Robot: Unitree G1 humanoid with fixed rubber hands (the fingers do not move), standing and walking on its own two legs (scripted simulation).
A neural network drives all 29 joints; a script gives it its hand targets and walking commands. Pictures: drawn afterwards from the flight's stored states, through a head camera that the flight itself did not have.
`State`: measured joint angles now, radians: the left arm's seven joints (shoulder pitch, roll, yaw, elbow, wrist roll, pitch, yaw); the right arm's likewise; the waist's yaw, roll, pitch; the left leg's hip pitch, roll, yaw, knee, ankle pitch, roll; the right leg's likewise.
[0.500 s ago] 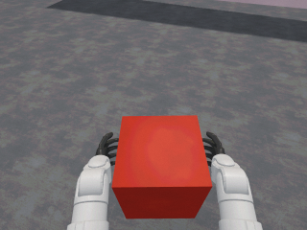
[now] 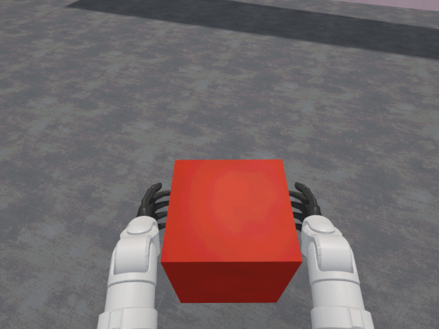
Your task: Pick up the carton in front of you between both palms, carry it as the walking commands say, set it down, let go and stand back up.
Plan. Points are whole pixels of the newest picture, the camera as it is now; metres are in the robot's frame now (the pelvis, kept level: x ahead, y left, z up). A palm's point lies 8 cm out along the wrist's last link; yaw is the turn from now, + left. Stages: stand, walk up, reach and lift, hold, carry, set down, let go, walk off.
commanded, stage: carry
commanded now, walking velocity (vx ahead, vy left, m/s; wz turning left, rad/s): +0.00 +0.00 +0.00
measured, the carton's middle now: (228, 235) +0.31 +0.00 -0.03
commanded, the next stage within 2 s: hold in 0.32 s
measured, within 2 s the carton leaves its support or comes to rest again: neither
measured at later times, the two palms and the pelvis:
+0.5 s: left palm (133, 236) +0.27 +0.17 +0.04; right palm (300, 229) +0.28 -0.13 +0.04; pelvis -0.01 +0.00 +0.01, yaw +7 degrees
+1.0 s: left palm (142, 246) +0.24 +0.15 +0.05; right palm (310, 218) +0.30 -0.15 +0.04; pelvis -0.03 -0.06 +0.01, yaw +11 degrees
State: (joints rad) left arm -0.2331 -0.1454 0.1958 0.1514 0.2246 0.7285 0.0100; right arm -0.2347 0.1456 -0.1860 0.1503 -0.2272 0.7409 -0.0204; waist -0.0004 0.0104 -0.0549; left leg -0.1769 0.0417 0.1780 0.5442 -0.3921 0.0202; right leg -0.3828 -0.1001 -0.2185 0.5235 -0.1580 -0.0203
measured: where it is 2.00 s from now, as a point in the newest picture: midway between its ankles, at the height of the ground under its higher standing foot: outside the picture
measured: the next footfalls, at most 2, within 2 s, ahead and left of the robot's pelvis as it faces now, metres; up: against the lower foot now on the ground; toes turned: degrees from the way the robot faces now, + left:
none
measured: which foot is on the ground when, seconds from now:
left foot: down 0.00-1.00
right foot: down 0.00-1.00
